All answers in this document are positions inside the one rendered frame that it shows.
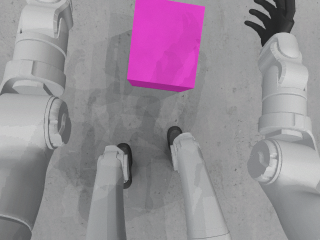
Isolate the robot left upper arm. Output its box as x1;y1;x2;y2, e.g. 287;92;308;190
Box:
0;93;72;240

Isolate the carton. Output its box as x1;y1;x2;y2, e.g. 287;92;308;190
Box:
127;0;205;92

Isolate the robot right forearm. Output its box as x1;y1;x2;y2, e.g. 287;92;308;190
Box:
257;32;320;181

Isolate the robot right shin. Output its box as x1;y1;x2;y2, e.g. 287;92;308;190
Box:
173;132;202;152

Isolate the robot left forearm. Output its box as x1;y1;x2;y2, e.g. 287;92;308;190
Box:
0;0;74;97

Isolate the robot right hand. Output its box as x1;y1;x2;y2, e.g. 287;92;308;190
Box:
244;0;296;47

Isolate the robot left shin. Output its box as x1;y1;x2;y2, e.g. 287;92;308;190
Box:
97;145;128;182

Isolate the robot right upper arm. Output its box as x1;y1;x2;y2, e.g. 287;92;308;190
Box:
247;138;320;240

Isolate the robot shin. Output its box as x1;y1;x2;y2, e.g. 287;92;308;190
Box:
173;132;202;152
97;145;128;182

